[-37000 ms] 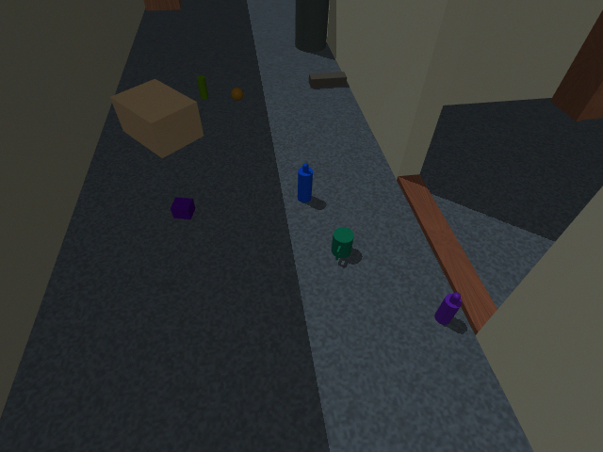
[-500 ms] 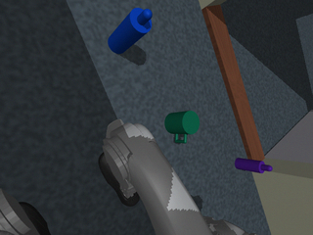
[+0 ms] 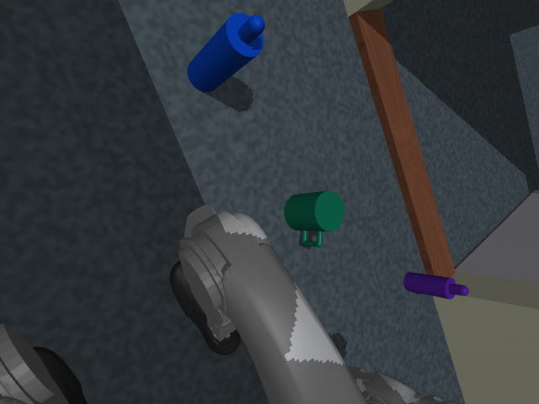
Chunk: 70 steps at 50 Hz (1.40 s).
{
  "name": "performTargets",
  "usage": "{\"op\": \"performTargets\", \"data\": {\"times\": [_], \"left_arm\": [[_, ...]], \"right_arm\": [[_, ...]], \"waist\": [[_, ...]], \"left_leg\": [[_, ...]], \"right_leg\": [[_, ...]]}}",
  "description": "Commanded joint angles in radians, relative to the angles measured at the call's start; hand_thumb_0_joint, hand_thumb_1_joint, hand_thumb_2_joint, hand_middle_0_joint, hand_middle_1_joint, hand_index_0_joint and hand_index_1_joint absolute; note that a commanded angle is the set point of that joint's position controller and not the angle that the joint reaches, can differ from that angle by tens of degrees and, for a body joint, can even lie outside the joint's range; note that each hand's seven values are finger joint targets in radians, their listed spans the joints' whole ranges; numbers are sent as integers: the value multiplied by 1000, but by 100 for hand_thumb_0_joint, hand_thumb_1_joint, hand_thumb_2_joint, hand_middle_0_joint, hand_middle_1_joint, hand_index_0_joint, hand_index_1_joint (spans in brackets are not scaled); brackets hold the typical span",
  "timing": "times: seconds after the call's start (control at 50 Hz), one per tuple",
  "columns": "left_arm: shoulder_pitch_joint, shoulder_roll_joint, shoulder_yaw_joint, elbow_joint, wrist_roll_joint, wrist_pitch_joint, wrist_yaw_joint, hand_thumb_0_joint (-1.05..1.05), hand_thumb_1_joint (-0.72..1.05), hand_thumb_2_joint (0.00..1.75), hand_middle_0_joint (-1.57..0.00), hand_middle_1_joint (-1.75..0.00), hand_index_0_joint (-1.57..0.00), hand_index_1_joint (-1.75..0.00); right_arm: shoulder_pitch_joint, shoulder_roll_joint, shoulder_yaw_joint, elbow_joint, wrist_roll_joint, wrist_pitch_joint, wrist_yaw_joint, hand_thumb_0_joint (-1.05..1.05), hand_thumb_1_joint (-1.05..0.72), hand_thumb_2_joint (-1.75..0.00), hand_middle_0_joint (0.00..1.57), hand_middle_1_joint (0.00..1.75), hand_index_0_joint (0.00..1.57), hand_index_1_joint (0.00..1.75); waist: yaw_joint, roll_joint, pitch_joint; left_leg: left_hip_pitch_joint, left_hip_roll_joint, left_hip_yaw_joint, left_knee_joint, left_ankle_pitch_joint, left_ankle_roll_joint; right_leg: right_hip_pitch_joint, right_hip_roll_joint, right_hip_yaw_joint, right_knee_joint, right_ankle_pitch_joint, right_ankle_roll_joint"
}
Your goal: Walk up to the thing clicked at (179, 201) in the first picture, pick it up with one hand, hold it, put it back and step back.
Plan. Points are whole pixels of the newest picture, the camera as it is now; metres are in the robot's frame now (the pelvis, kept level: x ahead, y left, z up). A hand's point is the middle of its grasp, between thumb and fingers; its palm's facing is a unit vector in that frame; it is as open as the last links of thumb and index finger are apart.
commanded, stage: rest palm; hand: left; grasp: from above
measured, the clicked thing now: out of the picture +0.46 +0.35 -0.30
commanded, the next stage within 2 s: close in 1.08 s
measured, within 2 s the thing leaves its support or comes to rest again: neither
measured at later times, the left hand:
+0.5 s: hand out of the picture +0.46 +0.32 -0.25, palm faces +0.06 -0.45 -0.89, open 13.6 cm
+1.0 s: hand out of the picture +0.45 +0.33 -0.25, palm faces +0.06 -0.45 -0.89, open 13.4 cm
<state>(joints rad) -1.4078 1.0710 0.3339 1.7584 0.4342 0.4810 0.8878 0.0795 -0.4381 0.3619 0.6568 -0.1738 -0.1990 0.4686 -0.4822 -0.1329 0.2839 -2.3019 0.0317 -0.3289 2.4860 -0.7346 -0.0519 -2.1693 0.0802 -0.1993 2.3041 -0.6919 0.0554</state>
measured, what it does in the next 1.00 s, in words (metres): stands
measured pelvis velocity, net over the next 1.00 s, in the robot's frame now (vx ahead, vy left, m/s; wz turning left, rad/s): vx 0.00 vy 0.00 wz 0.00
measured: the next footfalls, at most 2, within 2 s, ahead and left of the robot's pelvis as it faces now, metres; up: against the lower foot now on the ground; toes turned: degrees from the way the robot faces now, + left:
none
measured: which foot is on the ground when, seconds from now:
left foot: down 0.00-1.00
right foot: down 0.00-1.00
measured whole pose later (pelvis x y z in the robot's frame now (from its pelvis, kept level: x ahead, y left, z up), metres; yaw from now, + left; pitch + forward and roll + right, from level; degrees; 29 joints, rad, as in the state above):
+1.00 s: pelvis +0.00 +0.00 +0.00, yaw +0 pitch +29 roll -16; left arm -1.39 1.08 0.34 1.76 0.43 0.47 0.88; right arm 0.07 -0.43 0.37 0.67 -0.18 -0.21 0.46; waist -0.48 -0.14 0.29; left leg -2.29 0.03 -0.33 2.48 -0.73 -0.05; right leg -2.16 0.08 -0.20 2.30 -0.69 0.06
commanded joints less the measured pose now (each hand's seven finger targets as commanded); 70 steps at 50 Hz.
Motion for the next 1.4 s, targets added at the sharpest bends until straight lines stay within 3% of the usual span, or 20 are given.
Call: {"op": "performTargets", "data": {"times": [0.0,0.08,0.16,0.2,0.32,0.38,0.48,0.5,0.52,0.58,0.64,0.68,0.8,0.88,0.92,1.06,1.16,1.2,1.3,1.38], "left_arm": [[-239,157,-32,-100,26,-2,44,0,-48,101,-12,-95,-8,-99],[-244,155,-29,-93,14,-6,42,0,-49,99,-12,-95,-8,-99],[-230,168,-36,-89,38,-7,49,0,-43,101,-17,-94,-13,-98],[-227,160,-31,-102,13,-10,49,0,-45,101,-15,-93,-11,-98],[-221,176,-31,-86,29,-12,52,0,-43,99,-16,-93,-12,-97],[-238,199,-11,-103,13,-15,52,0,-44,99,-14,-94,-11,-98],[-220,182,-30,-92,27,-14,47,0,-44,97,-15,-92,-12,-96],[-228,179,-23,-105,15,-13,45,0,-44,97,-15,-92,-12,-96],[-229,187,-29,-94,30,-13,45,0,-44,101,-15,-95,-11,-99],[-226,171,-23,-112,6,-11,41,0,-43,100,-15,-95,-11,-98],[-211,156,-37,-93,20,-9,37,0,-42,101,-16,-94,-12,-98],[-226,178,-29,-89,36,-10,44,0,-41,100,-17,-93,-14,-98],[-222,163,-28,-93,8,-16,40,0,-43,99,-15,-94,-11,-97],[-220,169,-39,-87,28,-17,38,0,-40,101,-18,-93,-14,-97],[-228,171,-29,-103,12,-17,34,0,-41,98,-16,-93,-12,-97],[-217,168,-40,-108,21,-13,30,0,-45,98,-13,-95,-10,-98],[-228,178,-31,-87,31,-14,48,0,-41,101,-16,-95,-13,-99],[-226,170,-34,-97,18,-13,40,0,-31,104,-25,-92,-21,-97],[-216,176,-26,-108,-4,-12,40,0,-28,94,-26,-84,-23,-88],[-219,190,-36,-119,29,-10,29,0,-22,90,-32,-81,-28,-85]], "right_arm": [[249,-365,-85,64,-5,15,5,0,-91,-90,20,30,20,30],[237,-369,-83,70,-8,11,0,0,-91,-91,20,30,20,30],[243,-367,-83,78,-6,13,1,0,-91,-91,20,30,20,30],[240,-365,-76,58,-11,12,3,0,-91,-90,20,30,20,30],[238,-364,-75,75,-11,9,3,0,-91,-90,20,30,20,30],[221,-366,-76,66,-13,8,2,0,-90,-90,20,30,20,30],[228,-364,-74,80,-12,11,3,0,-90,-90,20,30,20,30],[219,-365,-79,72,-9,8,1,0,-90,-90,20,30,20,30],[227,-367,-78,91,-10,7,1,0,-91,-91,20,30,20,30],[219,-367,-82,72,-12,6,2,0,-90,-90,20,30,20,30],[239,-368,-81,76,-7,10,1,0,-90,-90,20,30,20,30],[234,-365,-80,85,-8,9,1,0,-90,-90,20,30,20,30],[228,-363,-77,71,-10,7,-2,0,-90,-90,20,30,20,30],[234,-365,-77,86,-14,8,-4,0,-90,-90,20,30,20,30],[216,-364,-81,85,-14,4,-2,0,-90,-90,20,30,20,30],[223,-364,-77,76,-13,10,-2,0,-90,-90,20,30,20,30],[227,-366,-75,75,-16,15,-2,0,-90,-90,20,30,20,30],[224,-361,-78,84,-18,10,-4,0,-89,-90,20,30,20,30],[227,-369,-74,61,-14,10,1,0,-89,-90,20,30,20,30],[223,-364,-70,68,-10,13,-3,0,-89,-90,20,30,20,30]], "waist": [[-105,558,-683],[-111,573,-672],[-102,559,-687],[-102,556,-685],[-102,552,-697],[-99,561,-684],[-103,559,-686],[-103,562,-678],[-105,565,-683],[-102,563,-676],[-107,560,-682],[-102,561,-678],[-105,564,-680],[-108,556,-678],[-104,561,-659],[-111,562,-674],[-109,578,-675],[-109,551,-667],[-109,554,-686],[-101,574,-694]], "left_leg": [[516,35,102,-221,253,59],[544,37,93,-230,236,54],[509,37,109,-219,243,61],[524,36,106,-221,261,58],[502,34,113,-219,242,62],[525,32,104,-230,242,58],[511,35,110,-224,230,62],[526,35,103,-220,237,60],[510,35,114,-224,225,59],[538,35,102,-222,246,57],[533,35,103,-222,239,59],[517,36,100,-227,228,59],[545,38,101,-220,265,57],[519,35,109,-222,241,62],[525,32,103,-228,227,59],[536,33,102,-233,231,58],[543,38,94,-239,239,57],[516,34,110,-225,247,62],[537,35,100,-223,264,61],[536,35,105,-236,264,57]], "right_leg": [[402,4,-108,-215,396,-35],[383,1,-114,-208,374,-37],[412,9,-105,-231,391,-33],[420,9,-107,-214,402,-35],[434,12,-104,-232,392,-32],[421,0,-112,-215,385,-33],[415,10,-105,-234,380,-32],[397,-1,-107,-224,380,-32],[416,7,-107,-234,378,-30],[401,-3,-114,-211,380,-30],[402,6,-110,-219,382,-33],[395,4,-108,-232,375,-35],[403,3,-109,-216,399,-33],[418,7,-107,-230,388,-32],[397,-6,-112,-218,367,-31],[409,-1,-108,-219,373,-33],[407,0,-110,-220,382,-39],[430,0,-105,-226,396,-28],[429,-3,-108,-215,401,-29],[420,1,-104,-220,402,-34]]}}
